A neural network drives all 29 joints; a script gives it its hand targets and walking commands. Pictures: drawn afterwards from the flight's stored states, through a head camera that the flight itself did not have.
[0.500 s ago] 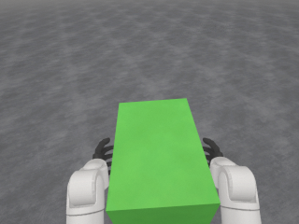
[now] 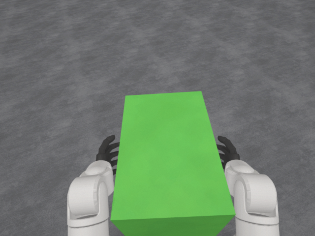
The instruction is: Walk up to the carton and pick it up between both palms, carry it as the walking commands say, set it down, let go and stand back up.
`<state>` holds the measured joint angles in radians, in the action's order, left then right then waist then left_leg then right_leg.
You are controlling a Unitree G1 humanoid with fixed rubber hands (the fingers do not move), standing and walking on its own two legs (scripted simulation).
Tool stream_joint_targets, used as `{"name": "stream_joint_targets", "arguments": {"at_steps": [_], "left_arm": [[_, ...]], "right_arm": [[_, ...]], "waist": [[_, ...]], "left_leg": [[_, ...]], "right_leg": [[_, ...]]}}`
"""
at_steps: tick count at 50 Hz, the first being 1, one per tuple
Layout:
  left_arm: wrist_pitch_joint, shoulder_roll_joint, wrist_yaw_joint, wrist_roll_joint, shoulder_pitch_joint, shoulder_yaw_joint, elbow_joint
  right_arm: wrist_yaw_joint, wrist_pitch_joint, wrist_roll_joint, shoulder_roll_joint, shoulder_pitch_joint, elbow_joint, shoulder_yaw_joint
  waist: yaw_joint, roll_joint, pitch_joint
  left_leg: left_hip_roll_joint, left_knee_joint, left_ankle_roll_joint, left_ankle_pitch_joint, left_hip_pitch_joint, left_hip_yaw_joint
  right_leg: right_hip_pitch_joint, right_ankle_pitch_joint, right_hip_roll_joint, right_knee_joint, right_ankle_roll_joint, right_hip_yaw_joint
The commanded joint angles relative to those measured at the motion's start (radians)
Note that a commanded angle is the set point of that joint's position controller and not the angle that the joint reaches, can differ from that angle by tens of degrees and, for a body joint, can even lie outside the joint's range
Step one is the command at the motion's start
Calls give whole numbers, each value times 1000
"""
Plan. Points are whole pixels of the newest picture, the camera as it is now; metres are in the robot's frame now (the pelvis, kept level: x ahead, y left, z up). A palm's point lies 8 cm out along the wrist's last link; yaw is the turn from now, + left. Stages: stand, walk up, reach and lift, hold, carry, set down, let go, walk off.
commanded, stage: carry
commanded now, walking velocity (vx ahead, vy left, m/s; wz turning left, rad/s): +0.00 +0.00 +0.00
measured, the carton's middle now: (167, 172) +0.30 +0.00 +0.00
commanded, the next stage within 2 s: none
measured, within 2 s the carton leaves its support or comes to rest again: neither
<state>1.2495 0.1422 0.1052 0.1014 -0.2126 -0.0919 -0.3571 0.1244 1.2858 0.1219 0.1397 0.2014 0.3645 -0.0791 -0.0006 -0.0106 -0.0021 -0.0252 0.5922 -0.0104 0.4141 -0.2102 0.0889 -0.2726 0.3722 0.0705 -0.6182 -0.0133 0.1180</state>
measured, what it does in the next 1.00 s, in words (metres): steps on the spot: left foot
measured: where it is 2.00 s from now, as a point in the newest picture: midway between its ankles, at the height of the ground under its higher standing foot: outside the picture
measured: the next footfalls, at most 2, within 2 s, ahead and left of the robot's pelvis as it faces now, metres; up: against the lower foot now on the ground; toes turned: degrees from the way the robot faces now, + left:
left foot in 0.56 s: +0.04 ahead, +0.11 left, +0.00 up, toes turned -12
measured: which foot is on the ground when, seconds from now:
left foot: down 0.00-0.46, up 0.48-0.54, down 0.56-1.00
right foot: down 0.00-1.00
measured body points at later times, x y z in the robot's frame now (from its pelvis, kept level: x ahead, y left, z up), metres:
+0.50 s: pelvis +0.05 +0.00 +0.00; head +0.05 -0.01 +0.45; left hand +0.33 +0.14 +0.08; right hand +0.32 -0.14 +0.07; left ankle -0.05 +0.10 -0.71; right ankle -0.02 -0.11 -0.73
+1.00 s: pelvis +0.06 +0.00 +0.00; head +0.08 -0.01 +0.45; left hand +0.35 +0.14 +0.08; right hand +0.35 -0.15 +0.08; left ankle +0.00 +0.10 -0.72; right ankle -0.02 -0.11 -0.73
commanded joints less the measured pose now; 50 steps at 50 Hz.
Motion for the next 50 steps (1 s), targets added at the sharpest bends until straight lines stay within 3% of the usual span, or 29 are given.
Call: {"name": "stream_joint_targets", "arguments": {"at_steps": [1,5,7,9,11,12,13,14,15,16,17,19,21,22,23,24,25,26,27,29,30,31,33,37,39,43,45,47,50], "left_arm": [[-17,962,-247,-415,-460,670,-149],[-15,951,-244,-408,-443,678,-165],[-15,952,-245,-411,-445,681,-165],[-14,947,-245,-407,-416,671,-142],[-11,950,-240,-395,-410,660,-128],[-11,950,-238,-391,-417,657,-132],[-10,945,-236,-395,-407,653,-131],[-9,946,-237,-400,-403,659,-136],[-4,952,-237,-407,-446,681,-161],[5,954,-236,-405,-453,683,-148],[7,942,-238,-402,-451,686,-141],[5,929,-251,-415,-498,680,-134],[6,951,-256,-410,-496,663,-115],[5,947,-255,-408,-484,655,-97],[-2,955,-252,-412,-467,647,-68],[-3,965,-247,-407,-462,643,-53],[0,965,-245,-391,-453,621,-39],[-1,960,-242,-381,-465,612,-39],[-5,966,-241,-391,-474,623,-53],[1,966,-238,-389,-498,645,-74],[3,974,-239,-387,-508,646,-95],[3,969,-243,-397,-514,650,-93],[2,958,-242,-412,-527,659,-103],[7,958,-243,-400,-473,641,-66],[7,959,-242,-397,-470,635,-63],[7,952,-242,-402,-481,639,-79],[5,948,-242,-404,-482,644,-86],[2,950,-243,-407,-490,647,-95],[-3,951,-239,-406,-489,642,-96]], "right_arm": [[-247,-47,-449,964,517,228,684],[-250,-48,-441,947,477,227,671],[-248,-47,-440,932,479,246,672],[-243,-45,-441,916,490,258,672],[-246,-37,-445,930,475,241,677],[-249,-34,-448,933,475,230,673],[-248,-31,-450,935,489,228,671],[-250,-31,-452,935,511,227,677],[-254,-34,-446,936,489,195,666],[-260,-31,-438,945,443,153,647],[-262,-30,-436,947,419,135,638],[-256,-35,-420,938,450,136,632],[-246,-31,-412,935,501,150,642],[-241,-27,-417,924,534,168,651],[-247,-27,-446,927,566,201,671],[-253,-24,-462,939,565,204,680],[-254,-21,-458,934,568,183,669],[-254,-19,-461,932,589,175,669],[-254,-18,-471,939,618,181,674],[-263,-20,-451,946,561,119,650],[-264,-21,-443,966,536,97,641],[-261,-23,-441,966,538,95,634],[-257,-22,-451,963,559,123,642],[-243,-19,-435,943,552,150,640],[-242,-17,-433,945,550,149,643],[-243,-17,-429,946,523,129,637],[-243,-21,-426,944,513,132,634],[-239,-26,-428,943,521,151,638],[-236,-27,-434,946,535,169,648]], "waist": [[1,-5,-503],[-4,-120,-497],[0,-65,-494],[14,79,-492],[7,236,-459],[1,215,-456],[-3,173,-460],[5,67,-452],[-3,-139,-447],[-14,-250,-420],[-28,-275,-409],[-30,-193,-358],[4,-94,-418],[13,70,-437],[12,234,-414],[7,308,-393],[6,258,-391],[-3,202,-390],[-8,154,-406],[-1,-68,-433],[11,-140,-410],[7,-145,-400],[-1,-64,-424],[-1,62,-469],[0,57,-467],[-3,-39,-460],[-5,-61,-461],[-4,-35,-468],[-1,102,-467]], "left_leg": [[-58,-47,-17,-923,188,-16],[-110,31,-38,-1291,345,-52],[-86,80,-18,-1244,217,-26],[-27,119,8,-813,-59,21],[33,-45,4,-61,-311,34],[30,-191,2,-77,-257,27],[17,-302,-6,-281,-78,36],[-41,-227,-24,-628,157,-15],[-148,-115,-53,-1204,366,-90],[-203,-46,-98,-1579,525,-130],[-208,-15,-125,-1645,592,-137],[-171,-56,-98,-1432,419,-144],[-113,29,-48,-1145,171,-41],[-51,164,-4,-790,-30,22],[4,190,15,-391,-207,48],[29,115,6,50,-342,14],[10,36,-9,111,-330,-23],[6,-106,-16,20,-229,-19],[-18,-212,-27,-203,-41,-21],[-159,-100,-80,-970,177,-132],[-159,-61,-95,-1140,192,-121],[-139,-38,-78,-1161,208,-91],[-112,-11,-48,-1063,193,-61],[-50,-3,-33,-738,76,-19],[-53,-42,-36,-726,87,-27],[-104,-5,-54,-1039,241,-57],[-107,17,-55,-1085,253,-58],[-85,41,-44,-980,169,-43],[-34,-1,-20,-526,-44,-9]], "right_leg": [[203,-753,41,-57,28,-3],[59,-410,-34,43,6,55],[202,-547,-37,81,22,53],[452,-991,33,49,69,-21],[643,-1370,148,-15,132,-111],[614,-1338,150,-46,119,-79],[472,-1176,128,-59,75,-38],[208,-731,89,-40,24,-29],[-18,-336,37,-86,-9,10],[-195,7,-34,-111,-14,33],[-270,93,-54,-74,0,33],[-155,-5,-60,1,16,22],[204,-459,-17,167,25,4],[394,-976,46,97,60,-78],[513,-1362,140,41,147,-172],[602,-1464,189,25,193,-207],[586,-1387,198,24,184,-179],[507,-1276,174,13,151,-129],[350,-1018,147,9,95,-77],[120,-344,53,9,2,-25],[126,-252,26,79,5,-27],[116,-297,18,86,10,-9],[144,-509,18,33,15,-2],[268,-846,52,4,42,-40],[248,-794,49,-11,42,-33],[87,-554,10,4,7,-4],[85,-515,-1,49,0,3],[178,-625,7,69,9,-7],[367,-1004,76,18,59,-69]]}}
